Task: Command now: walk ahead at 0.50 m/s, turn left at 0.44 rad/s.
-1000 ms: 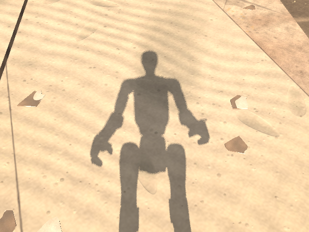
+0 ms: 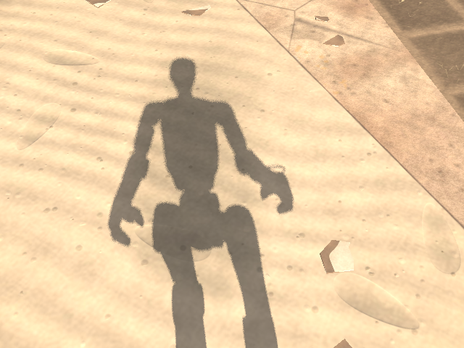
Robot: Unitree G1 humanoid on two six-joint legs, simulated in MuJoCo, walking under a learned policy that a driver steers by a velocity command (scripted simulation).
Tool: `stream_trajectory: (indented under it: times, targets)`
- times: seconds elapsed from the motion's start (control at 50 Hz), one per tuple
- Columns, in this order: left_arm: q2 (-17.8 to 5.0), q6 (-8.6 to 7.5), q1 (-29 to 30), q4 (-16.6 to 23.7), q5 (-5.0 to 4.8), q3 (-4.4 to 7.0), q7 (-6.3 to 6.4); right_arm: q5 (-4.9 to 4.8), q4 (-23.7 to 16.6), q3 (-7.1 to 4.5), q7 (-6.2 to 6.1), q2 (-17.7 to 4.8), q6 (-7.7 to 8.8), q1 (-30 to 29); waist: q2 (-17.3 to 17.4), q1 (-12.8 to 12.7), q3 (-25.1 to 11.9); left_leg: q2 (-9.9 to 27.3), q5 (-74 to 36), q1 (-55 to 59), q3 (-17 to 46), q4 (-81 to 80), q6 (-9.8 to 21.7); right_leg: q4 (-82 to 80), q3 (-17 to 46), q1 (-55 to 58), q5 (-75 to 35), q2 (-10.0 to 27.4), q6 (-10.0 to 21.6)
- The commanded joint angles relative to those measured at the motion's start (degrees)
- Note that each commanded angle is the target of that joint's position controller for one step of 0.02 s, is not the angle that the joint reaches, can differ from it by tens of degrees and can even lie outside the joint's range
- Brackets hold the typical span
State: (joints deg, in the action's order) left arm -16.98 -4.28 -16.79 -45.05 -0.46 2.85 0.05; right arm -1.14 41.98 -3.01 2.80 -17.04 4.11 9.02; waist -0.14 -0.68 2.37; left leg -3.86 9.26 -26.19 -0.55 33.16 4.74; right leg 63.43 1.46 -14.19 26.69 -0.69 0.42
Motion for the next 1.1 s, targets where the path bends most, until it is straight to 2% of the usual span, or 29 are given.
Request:
stream_trajectory:
  times: [0.02,0.04,0.1,0.14,0.22,0.26,0.3,0.32,0.36,0.38,0.4,0.42,0.44,0.46,0.48,0.5,0.52,0.56,0.62,0.68,0.72,0.74,0.76,0.78,0.8,0.82,0.86,0.96,1.1]
  targets:
    - [-7.6,-3.61,5.8,7.5,0.47,1.38,-0.05,0.42,-2.7,-2.44,-0.93,-8.2,0.15,7.1,0.0,3.8,-6.8,16.5,-0.9,27.6,28.5,-17.1,11.8,4.5,4.1,-27.5,-6.3,4.7,0.4]
    - [-7.5,-3.22,5.1,7.7,0.98,1.64,0.08,1.15,-3.5,-2.01,-1.21,-7.2,0.15,5.7,1.6,1.9,-6.3,15.1,-5.9,23.1,26.2,-18.2,11.8,2.2,4.5,-23.7,-8.0,5.6,0.0]
    - [-5.7,-1.63,3.5,7.8,1.42,1.41,0.32,0.7,-4.2,-2.16,-1.91,-7.3,0.11,5.0,3.2,0.0,-4.8,13.2,-12.2,16.2,21.5,-20.4,12.5,-4.6,3.0,-21.1,-9.3,5.9,-2.4]
    - [-4.4,-1.15,6.9,8.8,1.55,0.9,0.54,0.43,-3.8,-2.67,-2.68,-8.8,0.01,6.1,3.0,0.8,-3.2,11.7,-13.2,13.1,18.5,-21.1,11.7,-11.8,2.1,-21.3,-15.3,5.2,-4.0]
    - [-2.7,-1.75,15.2,10.4,1.02,0.16,-0.01,-0.11,-2.7,-2.96,-3.61,-9.3,-0.85,9.1,4.4,4.1,-2.4,8.2,-7.9,9.9,15.7,-19.7,8.0,-28.0,1.5,-15.0,-30.2,1.7,-5.0]
    - [-3.4,-2.19,17.9,11.1,0.38,0.36,-0.46,-0.39,-2.0,-3.07,-3.77,-9.4,-1.31,11.2,4.8,5.1,-2.3,9.0,-5.5,11.3,18.1,-18.2,7.5,-31.5,2.1,-13.2,-31.7,0.6,-4.8]
    - [-4.7,-2.63,18.6,11.5,0.1,0.89,-0.88,-0.54,-1.7,-3.04,-3.93,-8.9,-1.76,12.1,5.3,4.8,-2.6,10.2,-3.7,15.2,21.7,-15.0,6.8,-34.7,3.5,-12.6,-29.3,0.3,-3.9]
    - [-5.4,-2.88,18.1,11.4,0.01,1.22,-1.03,-0.45,-1.8,-3.11,-4.02,-8.9,-1.93,12.0,5.9,4.3,-2.6,10.9,-3.6,16.9,23.5,-13.3,6.3,-35.6,4.0,-11.8,-27.1,0.3,-3.2]
    - [-6.7,-3.41,13.0,9.9,0.8,2.03,-0.98,0.04,-2.1,-3.02,-4.21,-8.0,-2.51,10.4,7.4,1.3,-3.8,9.9,-12.5,19.2,23.3,-6.6,4.1,-39.1,2.2,-6.5,-26.6,0.0,-0.6]
    - [-7.9,-3.81,8.7,9.1,1.87,2.59,-0.71,0.31,-2.7,-2.37,-4.19,-6.0,-2.5,10.1,6.6,-0.8,-7.7,6.7,-17.2,18.4,20.8,0.9,1.8,-40.2,2.7,1.9,-31.6,2.3,1.6]
    - [-11.1,-3.96,1.6,8.7,3.09,3.15,-0.41,1.43,-4.3,-1.27,-4.33,-3.3,-2.34,10.3,0.1,-3.2,-16.3,3.1,-6.5,11.6,16.6,15.7,-0.9,-36.8,11.6,16.6,-44.8,12.2,5.5]
    - [-14.0,-2.77,-1.3,6.7,2.86,3.98,-0.71,0.45,-3.8,-0.31,-4.11,-0.5,-1.96,21.9,-18.4,1.1,-23.3,-4.9,29.2,-6.5,11.3,33.8,-5.1,-36.3,33.5,33.5,-51.4,25.5,17.6]
    - [-9.6,-2.11,-1.3,7.2,0.75,3.21,-1.11,0.08,-2.1,-1.25,-4.24,-6.4,-2.09,22.4,-12.5,-0.3,-22.1,-0.8,28.5,-11.3,13.2,40.5,-6.2,-39.1,38.1,30.7,-40.5,25.7,17.2]
    - [-6.2,-1.73,1.4,7.9,0.65,2.16,-1.01,0.0,-2.8,-2.07,-4.39,-8.9,-2.66,15.2,-7.0,-2.1,-15.1,0.7,24.4,-12.7,12.4,42.5,-7.0,-39.8,29.3,24.3,-39.8,22.4,14.8]
    - [-4.6,-1.29,4.7,8.0,1.33,1.24,-1.12,0.52,-3.7,-2.05,-4.72,-8.5,-3.33,10.8,-2.8,-1.5,-11.4,2.4,21.4,-11.3,10.6,40.4,-7.5,-40.5,22.5,17.6,-43.6,19.3,13.0]
    - [-3.2,-1.09,7.0,7.6,1.47,0.6,-1.29,1.15,-4.6,-2.05,-4.82,-7.7,-3.81,8.5,-2.6,-0.5,-8.2,3.9,19.8,-9.8,10.2,36.9,-7.8,-41.2,18.3,11.9,-48.3,17.3,12.7]
    - [-2.5,-1.04,8.4,6.9,1.87,0.18,-1.37,1.01,-4.7,-1.82,-4.6,-6.0,-4.29,8.9,-4.3,1.3,-7.2,5.6,18.7,-5.5,9.6,32.5,-7.9,-42.4,14.6,7.2,-50.4,15.1,11.8]
    - [-3.0,-0.91,10.2,5.6,2.03,0.25,-1.49,0.87,-4.1,-0.9,-4.55,-2.6,-4.82,10.3,-7.3,2.9,-7.1,5.4,16.8,0.9,6.2,22.1,-8.8,-44.0,9.0,2.5,-54.9,12.1,11.9]
    - [-5.6,-0.11,10.8,4.0,1.42,0.97,-1.01,1.3,-3.9,-0.31,-4.6,-1.8,-5.0,8.9,-7.6,2.5,-10.5,5.5,9.1,8.8,4.2,10.4,-9.2,-44.2,6.5,1.7,-56.8,12.3,12.6]
    - [-6.1,0.82,10.5,2.6,0.76,0.79,-0.93,1.2,-3.9,-0.67,-4.43,-3.1,-5.7,6.6,-6.7,1.9,-10.3,5.3,2.4,13.8,3.3,2.5,-8.1,-44.4,6.5,1.0,-44.3,12.4,11.9]
    - [-5.1,1.25,11.0,1.8,0.29,0.17,-1.07,1.83,-4.0,-0.77,-4.33,-3.1,-5.91,5.2,-5.8,2.7,-8.0,4.7,-3.1,18.6,2.7,-6.1,-6.3,-44.1,6.3,-2.0,-29.2,10.6,9.4]
    - [-3.6,1.24,9.2,0.9,0.43,-0.42,-1.18,2.52,-4.8,-0.81,-4.46,-3.9,-5.92,3.6,-4.4,2.3,-6.6,6.5,-6.9,20.8,5.1,-9.6,-5.0,-43.9,6.3,-3.8,-21.0,9.0,6.5]
    - [-2.4,1.13,7.7,0.5,1.47,-0.97,-1.28,2.77,-5.9,-1.07,-4.8,-6.0,-5.86,2.8,-0.9,1.2,-6.8,11.1,-13.8,23.6,9.6,-9.7,-3.2,-41.8,5.0,-6.0,-13.3,6.7,3.7]
    - [-2.0,1.04,2.9,-0.2,1.76,-1.0,-1.46,2.24,-5.7,-1.68,-5.06,-8.9,-6.06,0.6,6.5,-2.8,-6.4,12.5,-10.5,22.3,10.7,-7.5,-0.6,-41.5,1.4,-6.4,-7.4,2.4,1.6]
    - [-2.2,1.41,4.6,-0.7,1.81,-1.18,-1.14,2.01,-5.5,-1.24,-4.6,-5.6,-5.98,-0.2,7.1,-1.0,-6.0,10.4,-0.4,17.0,9.5,-8.3,-0.6,-40.6,-0.6,-2.1,-9.0,1.5,0.2]
    - [-3.3,1.79,6.9,-0.6,1.56,-0.9,-0.9,2.34,-5.5,-0.75,-4.22,-3.8,-5.74,-0.4,5.6,0.0,-3.4,8.8,1.7,14.7,8.9,-8.6,-1.7,-39.9,-0.7,-2.1,-10.7,1.4,-0.2]
    - [-3.5,2.43,7.2,-1.1,1.49,-0.85,-0.37,2.37,-5.2,-0.59,-3.99,-3.6,-4.98,-0.2,4.9,0.2,-2.7,7.9,-3.4,14.2,8.0,-7.6,-3.0,-39.0,-0.3,-1.6,-14.6,2.0,0.2]
    - [-3.6,2.6,7.0,-2.8,1.04,-0.81,-0.12,1.85,-4.2,-0.67,-4.25,-3.6,-4.25,0.9,2.8,0.2,-4.9,7.4,-13.0,16.4,7.3,-4.8,-3.1,-37.4,0.0,1.1,-21.9,2.7,0.3]
    - [-3.8,3.69,7.8,-6.0,0.74,-0.62,0.4,1.7,-2.3,-0.8,-4.21,-3.3,-4.24,0.8,0.9,-0.1,-4.8,6.9,-14.6,16.5,6.8,-4.9,-2.9,-37.2,0.1,3.6,-23.7,3.0,-0.1]
